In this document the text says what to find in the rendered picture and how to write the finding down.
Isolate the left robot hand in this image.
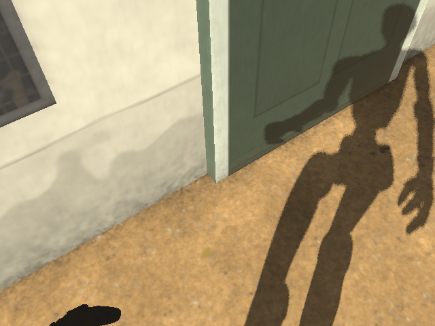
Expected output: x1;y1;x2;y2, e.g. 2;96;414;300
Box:
49;304;121;326

